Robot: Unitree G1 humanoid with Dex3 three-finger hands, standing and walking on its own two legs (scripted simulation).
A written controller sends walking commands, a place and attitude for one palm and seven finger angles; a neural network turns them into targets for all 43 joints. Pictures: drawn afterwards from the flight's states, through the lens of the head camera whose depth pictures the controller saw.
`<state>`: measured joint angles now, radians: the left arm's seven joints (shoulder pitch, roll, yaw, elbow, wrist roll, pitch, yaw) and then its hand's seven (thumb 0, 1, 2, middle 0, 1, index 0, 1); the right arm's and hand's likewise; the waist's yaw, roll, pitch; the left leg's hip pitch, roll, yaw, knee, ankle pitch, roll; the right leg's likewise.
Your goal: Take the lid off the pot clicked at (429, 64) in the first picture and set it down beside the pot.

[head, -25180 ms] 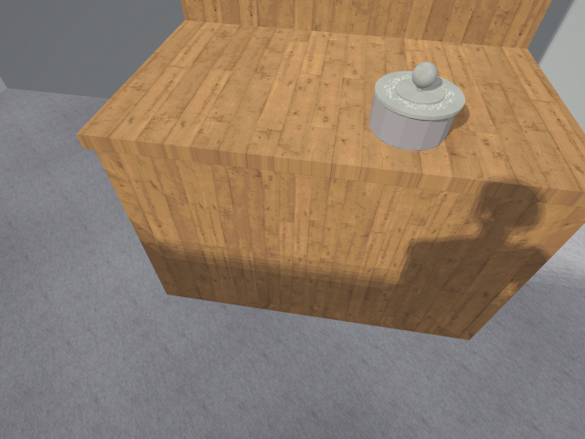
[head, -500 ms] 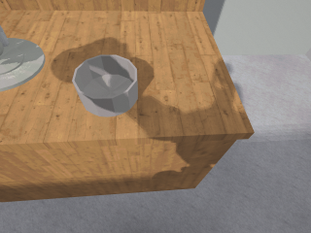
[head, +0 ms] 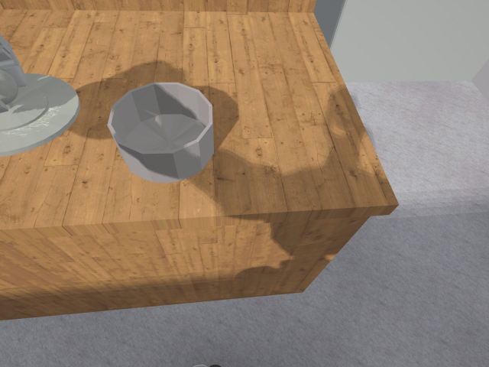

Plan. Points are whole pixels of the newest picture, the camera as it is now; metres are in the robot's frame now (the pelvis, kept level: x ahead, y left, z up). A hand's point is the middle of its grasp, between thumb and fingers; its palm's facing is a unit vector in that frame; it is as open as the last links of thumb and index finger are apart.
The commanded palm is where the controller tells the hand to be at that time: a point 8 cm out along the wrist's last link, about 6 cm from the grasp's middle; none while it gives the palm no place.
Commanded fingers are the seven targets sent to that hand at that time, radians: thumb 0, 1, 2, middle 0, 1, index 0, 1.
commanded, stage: lower the lid onto the table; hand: left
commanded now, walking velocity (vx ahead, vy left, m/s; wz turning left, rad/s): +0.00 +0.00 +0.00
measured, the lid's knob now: out of the picture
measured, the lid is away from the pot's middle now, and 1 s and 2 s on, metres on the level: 0.22 0.23 0.25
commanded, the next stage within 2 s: open the fingers wide in 1.50 s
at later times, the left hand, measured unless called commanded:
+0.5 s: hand out of the picture +0.47 +0.34 +0.15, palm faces -0.43 -0.18 -0.88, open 8.1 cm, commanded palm +0.51 +0.34 +0.22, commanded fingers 0.00 0.68 0.95 -0.86 -1.12 -0.76 -1.04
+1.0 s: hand (8, 125) +0.47 +0.35 +0.11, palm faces -0.47 -0.19 -0.86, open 8.1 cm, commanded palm +0.53 +0.35 +0.19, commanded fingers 0.00 0.68 0.95 -0.86 -1.12 -0.76 -1.04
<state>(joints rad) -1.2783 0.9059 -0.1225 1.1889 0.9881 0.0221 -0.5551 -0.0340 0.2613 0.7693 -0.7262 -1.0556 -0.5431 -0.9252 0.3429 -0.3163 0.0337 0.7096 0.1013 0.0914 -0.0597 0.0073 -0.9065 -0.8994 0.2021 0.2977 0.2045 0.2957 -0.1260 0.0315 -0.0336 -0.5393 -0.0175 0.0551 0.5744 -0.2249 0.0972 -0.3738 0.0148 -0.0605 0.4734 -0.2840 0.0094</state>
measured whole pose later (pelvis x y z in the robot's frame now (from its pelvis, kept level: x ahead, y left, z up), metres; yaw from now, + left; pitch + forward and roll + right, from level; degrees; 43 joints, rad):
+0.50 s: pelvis +0.00 +0.00 -0.01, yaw +0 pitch +13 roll -4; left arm -1.23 0.92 -0.10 1.22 0.99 -0.02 -0.53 -0.03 0.26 0.77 -0.73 -1.06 -0.54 -0.93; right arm 0.35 -0.31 0.04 0.70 0.10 0.10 -0.07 0.01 -0.91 -0.90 0.20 0.30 0.21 0.30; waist -0.13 0.03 -0.05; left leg -0.60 -0.01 0.06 0.63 -0.25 0.10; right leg -0.43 0.02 -0.06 0.52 -0.31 0.01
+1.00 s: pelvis +0.00 +0.01 -0.01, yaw -2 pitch +15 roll -5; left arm -1.20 0.94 -0.06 1.27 1.01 -0.07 -0.50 -0.03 0.27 0.77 -0.73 -1.06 -0.54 -0.93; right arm 0.38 -0.31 0.04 0.71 0.10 0.10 -0.09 0.01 -0.91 -0.90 0.20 0.30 0.21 0.30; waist -0.15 0.02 -0.06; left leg -0.68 0.00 0.06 0.70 -0.29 0.11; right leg -0.51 0.03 -0.05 0.58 -0.33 0.02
